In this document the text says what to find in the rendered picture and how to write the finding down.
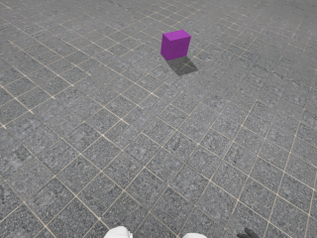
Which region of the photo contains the left robot thigh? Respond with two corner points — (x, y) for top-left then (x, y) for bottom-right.
(104, 227), (133, 238)

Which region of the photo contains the carton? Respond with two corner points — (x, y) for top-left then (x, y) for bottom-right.
(160, 30), (191, 60)

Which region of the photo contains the right robot hand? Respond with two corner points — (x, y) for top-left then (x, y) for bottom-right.
(237, 227), (259, 238)

